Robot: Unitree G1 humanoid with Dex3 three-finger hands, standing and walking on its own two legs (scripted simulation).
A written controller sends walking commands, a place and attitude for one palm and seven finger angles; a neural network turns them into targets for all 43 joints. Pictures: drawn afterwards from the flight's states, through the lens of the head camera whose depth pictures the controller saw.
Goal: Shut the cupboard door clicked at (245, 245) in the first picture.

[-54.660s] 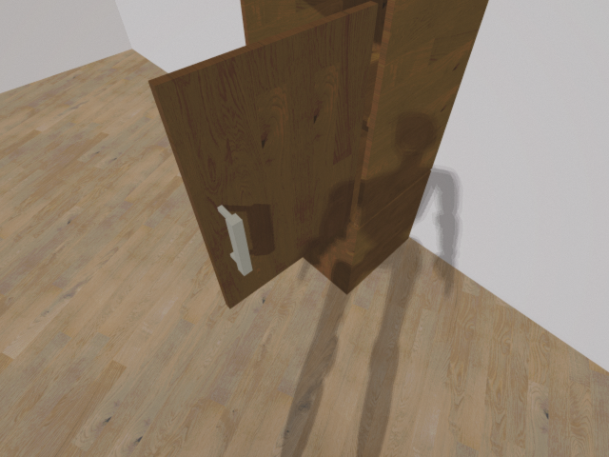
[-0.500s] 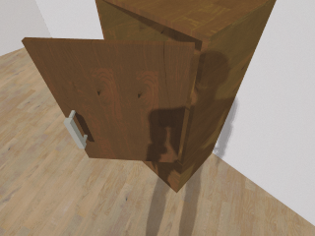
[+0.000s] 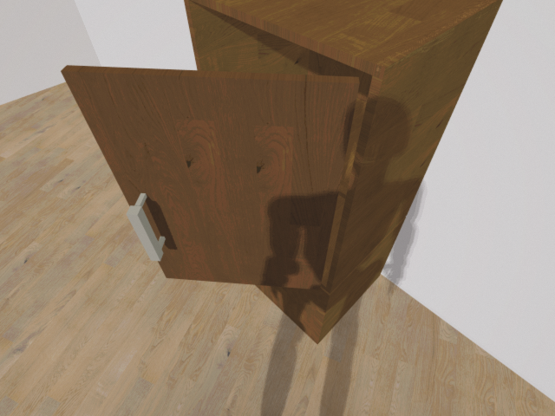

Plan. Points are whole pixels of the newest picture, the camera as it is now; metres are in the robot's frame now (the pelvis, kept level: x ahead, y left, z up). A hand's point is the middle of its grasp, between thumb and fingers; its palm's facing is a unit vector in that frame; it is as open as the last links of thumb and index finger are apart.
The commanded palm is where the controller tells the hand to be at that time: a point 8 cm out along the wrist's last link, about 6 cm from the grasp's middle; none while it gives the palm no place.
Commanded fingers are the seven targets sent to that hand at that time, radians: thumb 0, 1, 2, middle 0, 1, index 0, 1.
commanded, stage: shuffle to correct the standing spot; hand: left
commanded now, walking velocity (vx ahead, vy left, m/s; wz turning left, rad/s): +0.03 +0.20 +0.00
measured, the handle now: (149, 228) +0.47 +0.31 -0.08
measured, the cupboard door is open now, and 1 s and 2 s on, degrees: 40 40 40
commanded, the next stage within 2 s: come to a stop and stand still in 0.22 s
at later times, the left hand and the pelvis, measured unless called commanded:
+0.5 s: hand out of the picture +0.02 +0.30 -0.18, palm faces +0.03 -0.97 -0.26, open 7.4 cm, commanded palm none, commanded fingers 0.00 0.90 0.90 -0.20 -0.30 -0.20 -0.30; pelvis -0.01 +0.10 -0.01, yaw -1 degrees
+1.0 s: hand out of the picture +0.05 +0.28 -0.18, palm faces -0.04 -0.97 -0.22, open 7.3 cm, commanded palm none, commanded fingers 0.00 0.90 0.90 -0.20 -0.30 -0.20 -0.30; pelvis +0.03 +0.10 -0.01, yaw -3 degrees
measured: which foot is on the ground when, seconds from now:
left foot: down 0.00-0.00, up 0.02-0.28, down 0.30-1.00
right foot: down 0.00-0.30, up 0.32-0.58, down 0.60-1.00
